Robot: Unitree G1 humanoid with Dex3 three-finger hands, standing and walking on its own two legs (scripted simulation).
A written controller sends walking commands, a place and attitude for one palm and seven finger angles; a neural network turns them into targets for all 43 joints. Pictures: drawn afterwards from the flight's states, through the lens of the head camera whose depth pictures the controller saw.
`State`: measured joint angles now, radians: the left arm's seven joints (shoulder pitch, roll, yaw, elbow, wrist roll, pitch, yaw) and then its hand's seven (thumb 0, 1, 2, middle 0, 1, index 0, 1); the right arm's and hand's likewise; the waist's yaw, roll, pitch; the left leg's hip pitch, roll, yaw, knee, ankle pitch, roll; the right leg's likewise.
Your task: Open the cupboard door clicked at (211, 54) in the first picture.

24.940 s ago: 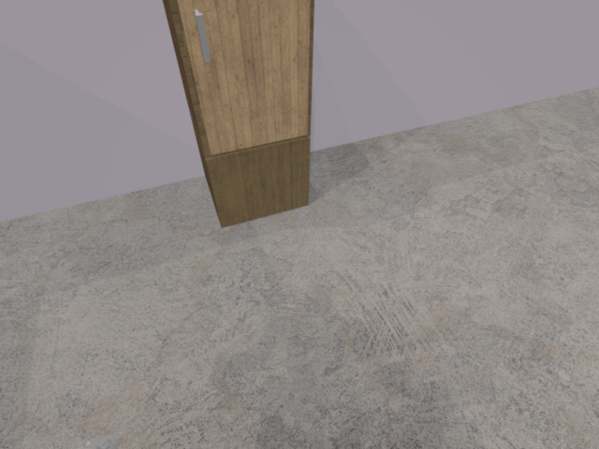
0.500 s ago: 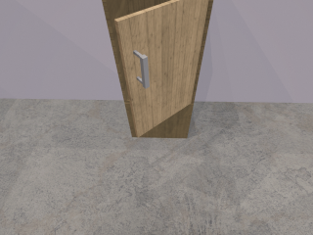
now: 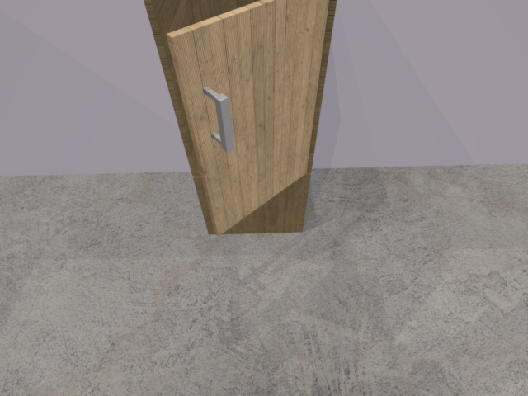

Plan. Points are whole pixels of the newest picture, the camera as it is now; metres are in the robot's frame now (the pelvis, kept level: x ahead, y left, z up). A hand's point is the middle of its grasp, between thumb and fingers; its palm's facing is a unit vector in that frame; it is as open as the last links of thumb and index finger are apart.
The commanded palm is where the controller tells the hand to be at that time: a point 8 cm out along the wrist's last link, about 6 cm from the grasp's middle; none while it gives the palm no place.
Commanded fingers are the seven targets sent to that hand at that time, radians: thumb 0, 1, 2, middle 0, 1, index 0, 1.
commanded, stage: walk to a spot facing it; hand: left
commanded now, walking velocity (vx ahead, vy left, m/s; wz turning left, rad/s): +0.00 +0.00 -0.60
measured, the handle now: (218, 120) +0.59 +0.13 +0.07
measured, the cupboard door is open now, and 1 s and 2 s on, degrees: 41 41 41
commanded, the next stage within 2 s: none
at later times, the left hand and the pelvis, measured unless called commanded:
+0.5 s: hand out of the picture +0.06 +0.16 -0.17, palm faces -0.22 -0.94 -0.26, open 7.4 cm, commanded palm none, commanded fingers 0.00 0.90 0.90 -0.20 -0.30 -0.20 -0.30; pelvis -0.01 -0.02 +0.00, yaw -16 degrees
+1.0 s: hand (210, 356) +0.21 +0.12 -0.17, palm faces -0.51 -0.81 -0.30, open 7.4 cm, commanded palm none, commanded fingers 0.00 0.90 0.90 -0.20 -0.30 -0.20 -0.30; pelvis -0.01 -0.01 -0.02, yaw -33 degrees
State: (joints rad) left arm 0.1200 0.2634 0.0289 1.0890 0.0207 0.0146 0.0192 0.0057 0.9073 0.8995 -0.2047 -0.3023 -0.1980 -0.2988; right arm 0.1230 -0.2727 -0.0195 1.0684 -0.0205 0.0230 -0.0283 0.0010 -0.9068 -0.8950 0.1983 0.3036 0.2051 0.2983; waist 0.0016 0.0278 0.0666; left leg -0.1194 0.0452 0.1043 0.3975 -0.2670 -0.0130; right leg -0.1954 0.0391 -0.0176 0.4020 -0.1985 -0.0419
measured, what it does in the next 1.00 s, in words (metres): steps on the spot, turning right: left foot, then right foot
